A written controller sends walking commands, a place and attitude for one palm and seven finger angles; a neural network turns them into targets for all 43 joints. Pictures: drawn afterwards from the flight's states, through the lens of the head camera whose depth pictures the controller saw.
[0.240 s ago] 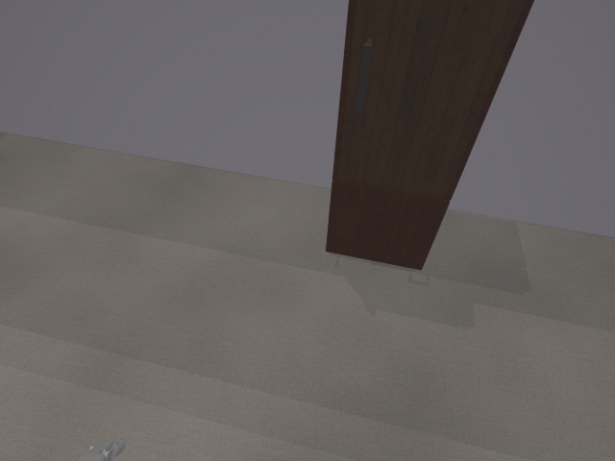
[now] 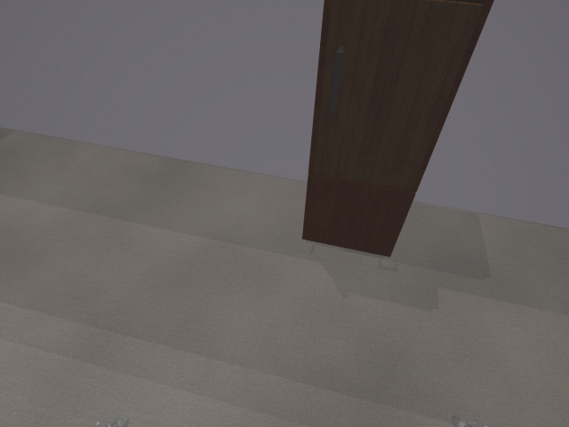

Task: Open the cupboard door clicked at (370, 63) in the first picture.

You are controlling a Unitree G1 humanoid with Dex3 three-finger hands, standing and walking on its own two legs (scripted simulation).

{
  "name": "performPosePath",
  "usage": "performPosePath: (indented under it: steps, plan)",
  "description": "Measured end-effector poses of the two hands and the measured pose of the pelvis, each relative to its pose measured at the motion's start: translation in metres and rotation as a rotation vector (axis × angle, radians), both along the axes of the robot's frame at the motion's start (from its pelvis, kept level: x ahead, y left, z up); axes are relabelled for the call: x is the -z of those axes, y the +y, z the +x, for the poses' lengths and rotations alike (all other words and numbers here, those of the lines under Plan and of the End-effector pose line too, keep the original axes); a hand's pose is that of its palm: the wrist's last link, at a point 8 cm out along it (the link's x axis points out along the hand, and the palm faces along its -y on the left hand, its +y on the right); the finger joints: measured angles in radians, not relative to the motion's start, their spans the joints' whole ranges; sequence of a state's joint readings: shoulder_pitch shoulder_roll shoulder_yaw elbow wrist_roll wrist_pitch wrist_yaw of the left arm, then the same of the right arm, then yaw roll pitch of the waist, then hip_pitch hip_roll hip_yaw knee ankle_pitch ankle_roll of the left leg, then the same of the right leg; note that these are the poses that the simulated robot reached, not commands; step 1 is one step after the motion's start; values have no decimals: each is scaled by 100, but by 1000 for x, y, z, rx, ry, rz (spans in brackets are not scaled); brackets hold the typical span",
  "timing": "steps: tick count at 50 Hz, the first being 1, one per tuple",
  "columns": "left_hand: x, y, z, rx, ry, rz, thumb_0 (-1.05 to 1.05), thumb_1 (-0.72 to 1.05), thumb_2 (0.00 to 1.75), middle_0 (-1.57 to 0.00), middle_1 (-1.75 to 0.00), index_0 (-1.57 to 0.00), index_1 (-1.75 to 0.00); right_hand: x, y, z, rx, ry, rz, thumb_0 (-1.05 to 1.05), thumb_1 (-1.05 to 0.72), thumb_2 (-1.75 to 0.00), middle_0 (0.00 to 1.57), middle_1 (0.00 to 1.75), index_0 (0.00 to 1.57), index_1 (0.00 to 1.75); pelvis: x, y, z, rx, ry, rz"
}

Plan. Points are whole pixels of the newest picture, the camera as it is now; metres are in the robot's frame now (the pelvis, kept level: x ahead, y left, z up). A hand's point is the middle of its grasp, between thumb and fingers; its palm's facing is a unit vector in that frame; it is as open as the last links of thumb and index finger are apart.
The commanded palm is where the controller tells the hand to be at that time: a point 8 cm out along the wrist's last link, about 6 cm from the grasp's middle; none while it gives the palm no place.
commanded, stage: stand and wait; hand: left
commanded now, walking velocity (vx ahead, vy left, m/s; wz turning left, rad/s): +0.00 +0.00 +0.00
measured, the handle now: (336, 80) +1.02 -0.08 +0.03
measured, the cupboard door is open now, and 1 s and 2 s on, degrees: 0 0 0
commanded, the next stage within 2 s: look at it before walking up in 0.58 s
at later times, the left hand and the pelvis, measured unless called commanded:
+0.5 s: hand out of the picture +0.04 +0.23 -0.15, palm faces -0.02 -0.94 -0.34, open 7.4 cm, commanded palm none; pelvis -0.02 -0.02 +0.01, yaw +0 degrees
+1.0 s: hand out of the picture +0.05 +0.23 -0.15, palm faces -0.03 -0.94 -0.33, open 7.4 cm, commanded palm none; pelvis -0.02 -0.02 +0.01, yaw +0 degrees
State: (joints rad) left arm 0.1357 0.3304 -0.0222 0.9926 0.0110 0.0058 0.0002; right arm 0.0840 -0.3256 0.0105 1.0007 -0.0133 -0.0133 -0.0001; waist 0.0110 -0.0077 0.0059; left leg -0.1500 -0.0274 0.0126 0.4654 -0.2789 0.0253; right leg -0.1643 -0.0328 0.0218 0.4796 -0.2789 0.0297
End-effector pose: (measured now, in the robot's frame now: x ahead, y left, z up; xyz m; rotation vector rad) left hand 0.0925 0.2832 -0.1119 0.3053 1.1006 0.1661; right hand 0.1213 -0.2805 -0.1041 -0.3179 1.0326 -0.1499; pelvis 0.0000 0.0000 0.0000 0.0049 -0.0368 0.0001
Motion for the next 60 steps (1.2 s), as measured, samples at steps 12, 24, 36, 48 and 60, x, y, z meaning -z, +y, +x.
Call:
performPosePath:
  steps: [12,24,36,48,60]
  plan:
    - [5,-4,-42,-34,89,4,0,91,90,-20,-30,-20,-30,6,-19,-44,39,107,-15,1,-90,-90,20,30,20,30,-3,-10,-12,-3,-10,-1]
    - [3,-7,-59,-39,123,15,0,91,90,-20,-30,-20,-30,12,-29,-81,69,188,-12,1,-90,-90,20,30,20,30,-5,-16,-22,-3,-9,-1]
    - [1,-12,-50,-23,95,11,0,91,90,-20,-30,-20,-30,12,-29,-84,75,180,-1,1,-90,-90,20,30,20,30,-6,-19,-25,1,-8,-1]
    - [2,-13,-46,-18,100,7,0,91,90,-20,-30,-20,-30,10,-30,-78,72,174,-7,1,-90,-90,20,30,20,30,-6,-18,-22,4,0,-1]
    - [2,-10,-44,-26,117,13,0,91,90,-20,-30,-20,-30,9,-30,-67,68,174,-10,1,-90,-90,20,30,20,30,-7,-19,-15,5,3,-1]
